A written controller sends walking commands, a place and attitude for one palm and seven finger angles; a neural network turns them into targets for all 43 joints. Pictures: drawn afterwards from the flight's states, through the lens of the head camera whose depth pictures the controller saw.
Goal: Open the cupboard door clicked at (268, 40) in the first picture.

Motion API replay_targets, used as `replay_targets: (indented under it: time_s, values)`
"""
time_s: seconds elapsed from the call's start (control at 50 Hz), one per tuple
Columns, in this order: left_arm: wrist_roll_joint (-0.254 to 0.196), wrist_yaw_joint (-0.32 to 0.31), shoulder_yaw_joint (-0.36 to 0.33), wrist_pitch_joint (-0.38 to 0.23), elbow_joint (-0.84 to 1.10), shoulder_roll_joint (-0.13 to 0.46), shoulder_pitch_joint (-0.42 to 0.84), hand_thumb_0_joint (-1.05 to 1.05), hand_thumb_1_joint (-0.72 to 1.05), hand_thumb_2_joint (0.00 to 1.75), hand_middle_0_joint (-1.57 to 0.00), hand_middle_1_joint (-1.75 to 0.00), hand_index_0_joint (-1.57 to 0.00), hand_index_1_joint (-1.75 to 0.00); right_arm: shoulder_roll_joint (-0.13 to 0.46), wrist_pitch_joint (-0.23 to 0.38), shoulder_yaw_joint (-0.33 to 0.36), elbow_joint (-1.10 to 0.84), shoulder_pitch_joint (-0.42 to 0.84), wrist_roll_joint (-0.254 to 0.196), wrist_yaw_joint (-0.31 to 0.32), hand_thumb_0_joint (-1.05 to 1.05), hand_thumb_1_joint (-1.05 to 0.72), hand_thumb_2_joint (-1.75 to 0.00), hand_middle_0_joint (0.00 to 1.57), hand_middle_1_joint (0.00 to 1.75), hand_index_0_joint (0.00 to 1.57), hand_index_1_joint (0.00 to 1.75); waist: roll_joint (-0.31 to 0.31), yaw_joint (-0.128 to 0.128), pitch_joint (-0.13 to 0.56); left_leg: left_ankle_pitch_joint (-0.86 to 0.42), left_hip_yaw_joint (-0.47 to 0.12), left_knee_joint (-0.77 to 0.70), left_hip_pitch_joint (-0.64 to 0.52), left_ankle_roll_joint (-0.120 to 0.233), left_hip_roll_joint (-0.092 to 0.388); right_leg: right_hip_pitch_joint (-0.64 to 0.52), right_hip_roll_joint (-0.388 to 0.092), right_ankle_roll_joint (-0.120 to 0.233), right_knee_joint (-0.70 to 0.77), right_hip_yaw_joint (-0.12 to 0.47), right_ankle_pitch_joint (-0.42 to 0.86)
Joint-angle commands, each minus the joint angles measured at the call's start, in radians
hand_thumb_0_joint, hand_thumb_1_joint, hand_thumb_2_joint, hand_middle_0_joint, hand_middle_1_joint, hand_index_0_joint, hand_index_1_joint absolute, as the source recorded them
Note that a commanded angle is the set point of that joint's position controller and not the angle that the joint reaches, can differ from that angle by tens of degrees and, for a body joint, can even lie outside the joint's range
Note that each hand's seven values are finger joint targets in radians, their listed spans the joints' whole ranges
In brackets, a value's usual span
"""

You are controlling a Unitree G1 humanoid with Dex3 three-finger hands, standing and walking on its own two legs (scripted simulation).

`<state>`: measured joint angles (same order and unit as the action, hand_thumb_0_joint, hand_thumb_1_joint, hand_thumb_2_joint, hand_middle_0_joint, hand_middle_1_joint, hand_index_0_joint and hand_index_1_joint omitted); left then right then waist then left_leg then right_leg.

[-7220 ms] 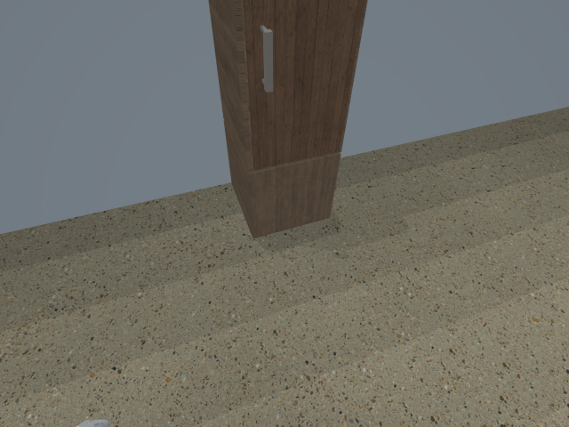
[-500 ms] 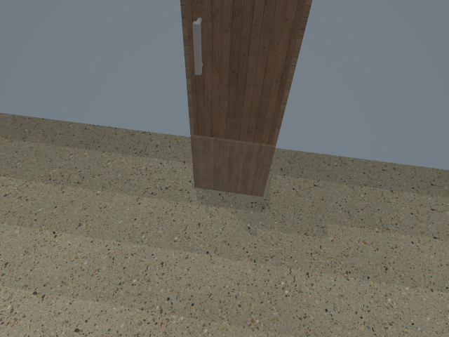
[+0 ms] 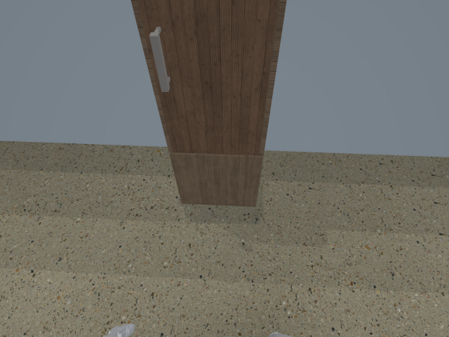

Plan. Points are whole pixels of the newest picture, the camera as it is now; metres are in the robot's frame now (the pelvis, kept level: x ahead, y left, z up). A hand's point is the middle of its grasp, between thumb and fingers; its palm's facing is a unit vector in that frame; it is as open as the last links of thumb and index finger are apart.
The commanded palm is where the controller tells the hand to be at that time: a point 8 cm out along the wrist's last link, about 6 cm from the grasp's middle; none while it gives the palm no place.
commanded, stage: take the last steps up to it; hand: left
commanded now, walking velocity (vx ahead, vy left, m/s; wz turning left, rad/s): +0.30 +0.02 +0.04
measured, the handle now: (161, 60) +0.78 +0.19 +0.08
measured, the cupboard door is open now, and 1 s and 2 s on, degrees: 0 0 0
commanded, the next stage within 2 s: come to a stop and stand still in 0.44 s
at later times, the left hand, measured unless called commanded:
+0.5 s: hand out of the picture +0.15 +0.23 -0.17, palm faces +0.06 -0.99 -0.14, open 7.4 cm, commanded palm none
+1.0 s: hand (132, 256) +0.31 +0.23 -0.15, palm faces +0.04 -0.97 -0.25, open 7.3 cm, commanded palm none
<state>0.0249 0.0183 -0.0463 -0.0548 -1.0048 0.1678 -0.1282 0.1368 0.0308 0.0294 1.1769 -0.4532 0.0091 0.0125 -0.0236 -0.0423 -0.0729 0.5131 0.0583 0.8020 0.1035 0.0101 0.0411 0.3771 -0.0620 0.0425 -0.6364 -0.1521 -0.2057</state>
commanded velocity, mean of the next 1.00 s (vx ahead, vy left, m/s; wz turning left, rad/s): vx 0.01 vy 0.01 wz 0.00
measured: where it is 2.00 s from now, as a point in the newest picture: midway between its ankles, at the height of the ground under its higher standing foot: outside the picture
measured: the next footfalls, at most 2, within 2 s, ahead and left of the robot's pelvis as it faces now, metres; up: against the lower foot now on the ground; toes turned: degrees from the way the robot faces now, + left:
left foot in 0.36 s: +0.24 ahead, +0.15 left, +0.00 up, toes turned +10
right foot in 0.76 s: +0.32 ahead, -0.08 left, +0.00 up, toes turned -6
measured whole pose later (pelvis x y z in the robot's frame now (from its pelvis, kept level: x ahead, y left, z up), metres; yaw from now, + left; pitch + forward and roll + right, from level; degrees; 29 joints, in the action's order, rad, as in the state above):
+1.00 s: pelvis +0.23 +0.05 +0.01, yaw +1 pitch +0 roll +1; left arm 0.04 -0.04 -0.05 0.02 -0.99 0.15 -0.12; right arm 0.18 -0.05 0.07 1.04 -0.16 0.00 0.02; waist -0.02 0.00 -0.11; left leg 0.52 0.02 0.99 0.40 -0.05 0.00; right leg 0.33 -0.09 0.00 -0.55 -0.10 -0.21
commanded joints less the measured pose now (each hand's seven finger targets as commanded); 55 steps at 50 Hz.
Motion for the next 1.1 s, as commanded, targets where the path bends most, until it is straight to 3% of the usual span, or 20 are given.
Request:
replay_targets:
  time_s: [0.0,0.08,0.22,0.3,0.32,0.34,0.36,0.44,0.56,0.62,0.68,0.72,0.76,0.78,0.86,1.0,1.02,1.04,1.06,1.08]
  values:
    - [-0.011,-0.035,-0.047,-0.001,-0.029,0.181,-0.255,0.00,0.90,0.90,-0.20,-0.30,-0.20,-0.30,0.094,0.026,0.033,-0.145,0.156,0.006,-0.005,0.00,-0.90,-0.90,0.20,0.30,0.20,0.30,0.086,0.137,0.020,-0.100,-0.083,0.514,0.541,0.020,0.081,-0.300,-0.375,0.171,0.434,0.524,-0.227]
    - [0.001,-0.038,-0.016,-0.016,-0.019,0.090,-0.149,0.00,0.90,0.90,-0.20,-0.30,-0.20,-0.30,0.032,-0.011,0.029,-0.113,0.057,0.018,-0.019,0.00,-0.90,-0.90,0.20,0.30,0.20,0.30,0.136,0.018,-0.008,-0.202,-0.023,0.289,0.378,-0.021,0.103,-0.062,-0.245,0.093,0.467,0.196,-0.057]
    - [0.003,-0.026,-0.031,-0.017,-0.035,0.148,-0.186,0.00,0.90,0.90,-0.20,-0.30,-0.20,-0.30,0.045,0.004,0.031,-0.186,0.196,0.015,-0.042,0.00,-0.90,-0.90,0.20,0.30,0.20,0.30,0.150,0.050,-0.022,-0.275,0.048,-0.079,0.311,-0.031,0.073,-0.109,-0.221,0.098,0.443,0.149,-0.094]
    - [-0.002,-0.023,-0.034,0.003,-0.041,0.143,-0.184,0.00,0.90,0.90,-0.20,-0.30,-0.20,-0.30,0.093,0.021,0.036,-0.164,0.116,0.015,-0.034,0.00,-0.90,-0.90,0.20,0.30,0.20,0.30,0.059,-0.004,-0.010,-0.307,0.092,-0.266,0.033,-0.029,0.028,-0.013,-0.168,0.055,0.284,0.097,-0.162]
    - [-0.004,-0.019,-0.025,0.009,-0.035,0.105,-0.204,0.00,0.90,0.90,-0.20,-0.30,-0.20,-0.30,0.150,0.026,0.048,-0.142,0.038,0.020,-0.025,0.00,-0.90,-0.90,0.20,0.30,0.20,0.30,-0.082,-0.033,0.019,-0.231,-0.024,-0.352,-0.080,-0.004,0.091,0.060,-0.102,0.024,0.096,0.061,-0.171]
    - [-0.013,-0.013,-0.016,0.011,-0.012,0.046,-0.212,0.00,0.90,0.90,-0.20,-0.30,-0.20,-0.30,0.251,0.031,0.070,-0.125,-0.068,0.033,-0.014,0.00,-0.90,-0.90,0.20,0.30,0.20,0.30,-0.309,-0.064,0.057,-0.181,-0.338,-0.508,-0.155,0.084,0.314,0.188,0.019,-0.028,-0.209,-0.038,-0.304]
    - [-0.006,-0.018,-0.010,0.012,0.021,0.062,-0.171,0.00,0.90,0.90,-0.20,-0.30,-0.20,-0.30,0.281,0.021,0.071,-0.116,-0.097,0.028,-0.005,0.00,-0.90,-0.90,0.20,0.30,0.20,0.30,-0.336,-0.064,0.063,-0.106,-0.483,-0.602,-0.119,0.139,0.397,0.245,0.033,-0.027,-0.413,0.042,-0.410]
    - [0.004,-0.006,-0.013,0.015,-0.032,0.048,-0.178,0.00,0.90,0.90,-0.20,-0.30,-0.20,-0.30,0.140,0.039,0.026,-0.164,0.115,0.016,0.011,0.00,-0.90,-0.90,0.20,0.30,0.20,0.30,-0.080,0.026,0.025,-0.288,-0.212,-0.618,0.062,0.126,0.286,0.200,-0.065,-0.035,-0.512,0.124,-0.148]
    - [-0.005,-0.025,0.005,0.043,-0.049,0.003,-0.190,0.00,0.90,0.90,-0.20,-0.30,-0.20,-0.30,0.102,0.044,0.012,-0.131,0.115,0.010,0.025,0.00,-0.90,-0.90,0.20,0.30,0.20,0.30,-0.016,0.056,0.058,-0.842,-0.045,-0.548,0.038,0.143,0.241,0.075,-0.051,-0.070,-0.251,0.109,-0.076]
    - [-0.009,-0.041,0.012,0.054,-0.053,0.007,-0.178,0.00,0.90,0.90,-0.20,-0.30,-0.20,-0.30,0.121,0.023,0.014,-0.111,0.137,0.009,0.031,0.00,-0.90,-0.90,0.20,0.30,0.20,0.30,-0.102,0.049,0.080,-1.022,-0.002,-0.470,-0.004,0.120,0.232,-0.024,-0.018,-0.076,-0.060,0.076,-0.056]
    - [-0.006,-0.047,0.001,0.058,-0.040,0.059,-0.175,0.00,0.90,0.90,-0.20,-0.30,-0.20,-0.30,0.129,-0.005,0.033,-0.095,0.136,0.005,0.034,0.00,-0.90,-0.90,0.20,0.30,0.20,0.30,-0.113,0.056,0.045,-0.967,-0.012,-0.392,-0.002,0.083,0.215,-0.089,-0.012,-0.066,0.114,0.062,0.039]
    - [0.001,-0.053,-0.015,0.049,-0.042,0.127,-0.216,0.00,0.90,0.90,-0.20,-0.30,-0.20,-0.30,0.113,-0.020,0.047,-0.104,0.120,0.000,0.031,0.00,-0.90,-0.90,0.20,0.30,0.20,0.30,-0.004,0.064,0.089,-0.716,0.026,-0.275,0.073,0.019,0.139,-0.218,-0.091,-0.041,0.153,0.145,0.529]
    - [0.002,-0.056,-0.032,0.046,-0.034,0.195,-0.217,0.00,0.90,0.90,-0.20,-0.30,-0.20,-0.30,0.064,-0.045,0.052,-0.116,0.079,-0.008,0.023,0.00,-0.90,-0.90,0.20,0.30,0.20,0.30,0.204,0.053,0.129,-0.150,0.076,-0.043,0.236,-0.036,-0.006,-0.315,-0.307,0.107,0.129,0.299,1.045]
    - [-0.003,-0.062,-0.039,0.044,-0.035,0.208,-0.244,0.00,0.90,0.90,-0.20,-0.30,-0.20,-0.30,0.062,-0.055,0.052,-0.130,0.123,-0.011,0.026,0.00,-0.90,-0.90,0.20,0.30,0.20,0.30,0.267,0.093,0.177,0.132,0.028,0.141,0.275,-0.041,-0.033,-0.338,-0.372,0.185,0.173,0.352,1.153]
    - [0.001,-0.079,-0.046,0.062,0.026,0.180,-0.108,0.00,0.90,0.90,-0.20,-0.30,-0.20,-0.30,0.078,-0.072,0.055,-0.157,0.195,-0.008,0.021,0.00,-0.90,-0.90,0.20,0.30,0.20,0.30,0.127,0.073,0.169,0.050,-0.094,0.365,0.366,-0.051,-0.015,-0.297,-0.324,0.184,0.193,0.271,0.852]
    - [0.014,-0.064,-0.053,0.072,0.071,0.195,-0.052,0.00,0.90,0.90,-0.20,-0.30,-0.20,-0.30,0.069,-0.063,0.044,-0.188,0.176,-0.001,0.003,0.00,-0.90,-0.90,0.20,0.30,0.20,0.30,0.238,0.047,0.149,-0.078,-0.008,-0.046,0.206,-0.055,-0.030,-0.164,-0.224,0.120,0.232,0.239,0.377]
    - [0.010,-0.108,-0.041,0.055,0.094,0.223,-0.057,0.00,0.90,0.90,-0.20,-0.30,-0.20,-0.30,0.152,-0.032,0.055,-0.255,0.131,-0.018,0.005,0.00,-0.90,-0.90,0.20,0.30,0.20,0.30,0.141,-0.016,0.377,-0.082,0.034,-0.227,0.199,-0.071,-0.037,-0.428,-0.249,0.092,0.052,0.319,0.860]
    - [-0.002,-0.103,-0.037,0.061,0.126,0.221,-0.098,0.00,0.90,0.90,-0.20,-0.30,-0.20,-0.30,0.117,-0.028,0.047,-0.283,0.148,-0.010,0.004,0.00,-0.90,-0.90,0.20,0.30,0.20,0.30,0.076,0.020,0.377,-0.250,0.022,-0.376,0.126,-0.038,-0.034,-0.363,-0.191,0.048,-0.030,0.220,0.618]
    - [-0.013,-0.093,-0.016,0.070,0.127,0.146,-0.093,0.00,0.90,0.90,-0.20,-0.30,-0.20,-0.30,0.156,-0.019,0.044,-0.304,0.144,0.007,0.003,0.00,-0.90,-0.90,0.20,0.30,0.20,0.30,-0.135,0.013,0.310,-0.442,-0.033,-0.429,0.061,-0.019,0.040,-0.233,-0.098,-0.004,-0.083,0.128,0.289]
    - [-0.015,-0.079,-0.010,0.084,0.144,0.111,-0.107,0.00,0.90,0.90,-0.20,-0.30,-0.20,-0.30,0.223,-0.031,0.052,-0.339,0.194,0.019,0.006,0.00,-0.90,-0.90,0.20,0.30,0.20,0.30,-0.287,0.045,0.190,-0.589,-0.209,-0.414,0.126,0.063,0.195,-0.063,-0.024,-0.040,-0.086,0.080,-0.106]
